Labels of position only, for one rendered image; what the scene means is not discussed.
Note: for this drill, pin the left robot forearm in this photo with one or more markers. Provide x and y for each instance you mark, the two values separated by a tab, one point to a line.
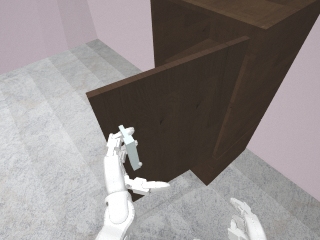
120	217

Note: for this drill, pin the right robot hand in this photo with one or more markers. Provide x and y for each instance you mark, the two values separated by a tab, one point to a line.
249	228

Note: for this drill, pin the left robot hand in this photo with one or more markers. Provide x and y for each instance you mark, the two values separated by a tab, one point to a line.
114	171

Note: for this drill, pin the cupboard door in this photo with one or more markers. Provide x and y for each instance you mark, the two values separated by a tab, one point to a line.
177	110

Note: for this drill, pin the handle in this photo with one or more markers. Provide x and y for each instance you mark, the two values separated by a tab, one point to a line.
130	148

